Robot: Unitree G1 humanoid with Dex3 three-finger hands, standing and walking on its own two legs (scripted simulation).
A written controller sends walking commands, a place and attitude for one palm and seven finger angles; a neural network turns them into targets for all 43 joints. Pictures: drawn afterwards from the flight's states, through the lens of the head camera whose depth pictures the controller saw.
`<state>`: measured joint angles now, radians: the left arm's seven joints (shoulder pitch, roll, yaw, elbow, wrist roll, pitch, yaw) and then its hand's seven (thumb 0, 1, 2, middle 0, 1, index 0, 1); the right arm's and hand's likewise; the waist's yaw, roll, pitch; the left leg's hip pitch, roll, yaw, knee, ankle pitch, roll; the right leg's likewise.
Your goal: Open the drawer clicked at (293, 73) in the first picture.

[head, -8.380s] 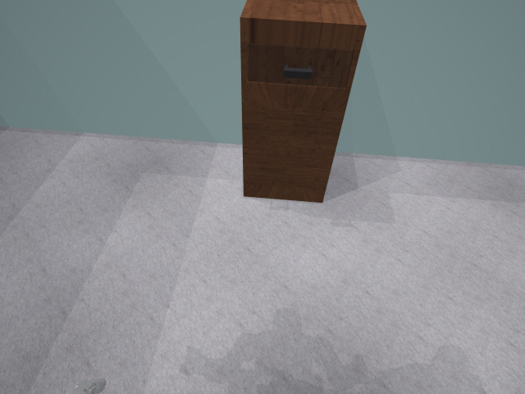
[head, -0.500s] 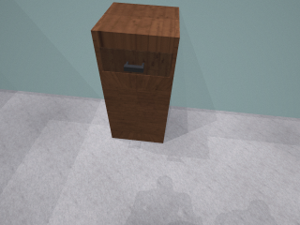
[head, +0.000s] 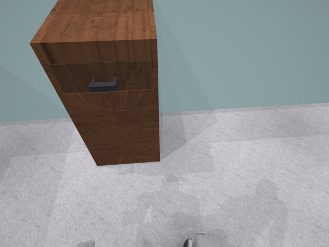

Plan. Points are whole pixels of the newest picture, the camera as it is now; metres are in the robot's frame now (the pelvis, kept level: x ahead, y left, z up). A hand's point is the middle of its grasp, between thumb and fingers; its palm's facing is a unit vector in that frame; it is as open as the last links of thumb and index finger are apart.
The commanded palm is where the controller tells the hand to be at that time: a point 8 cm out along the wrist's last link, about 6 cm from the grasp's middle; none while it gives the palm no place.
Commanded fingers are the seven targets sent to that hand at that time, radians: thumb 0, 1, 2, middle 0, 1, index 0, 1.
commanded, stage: take the last steps up to it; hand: left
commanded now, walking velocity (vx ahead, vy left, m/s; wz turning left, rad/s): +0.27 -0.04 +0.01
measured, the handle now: (104, 83) +0.69 +0.24 -0.03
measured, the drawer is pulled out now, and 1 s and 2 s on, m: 0.00 0.00 0.00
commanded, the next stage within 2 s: come to a stop and stand still in 0.28 s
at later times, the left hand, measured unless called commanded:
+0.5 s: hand out of the picture +0.14 +0.16 -0.18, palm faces +0.12 -0.98 -0.14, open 7.3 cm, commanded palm none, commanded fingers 0.00 0.90 0.90 -0.20 -0.30 -0.20 -0.30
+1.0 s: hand (127, 235) +0.18 +0.10 -0.14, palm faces +0.05 -0.96 -0.28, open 7.4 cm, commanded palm none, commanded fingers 0.00 0.90 0.90 -0.20 -0.30 -0.20 -0.30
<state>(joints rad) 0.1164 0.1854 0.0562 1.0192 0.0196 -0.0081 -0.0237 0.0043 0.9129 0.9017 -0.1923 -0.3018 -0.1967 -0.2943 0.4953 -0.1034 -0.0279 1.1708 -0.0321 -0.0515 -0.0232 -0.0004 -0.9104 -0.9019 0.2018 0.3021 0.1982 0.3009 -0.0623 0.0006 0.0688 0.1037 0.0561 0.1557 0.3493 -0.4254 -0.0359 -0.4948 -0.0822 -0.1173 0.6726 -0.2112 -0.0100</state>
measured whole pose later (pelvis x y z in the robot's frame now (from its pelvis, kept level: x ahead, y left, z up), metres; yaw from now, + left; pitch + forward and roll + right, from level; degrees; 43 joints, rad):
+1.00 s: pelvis +0.14 -0.08 +0.01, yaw -1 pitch -1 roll +3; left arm 0.26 0.14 0.03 1.02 0.03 0.02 0.02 0.00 0.91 0.90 -0.20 -0.30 -0.20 -0.29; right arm 0.21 -0.24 -0.07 1.06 -0.02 0.07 0.01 0.00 -0.91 -0.90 0.20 0.30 0.19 0.30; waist 0.02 0.04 0.01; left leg -0.41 0.02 0.02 0.86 -0.34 -0.02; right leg -0.24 -0.05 -0.05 0.53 -0.29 -0.03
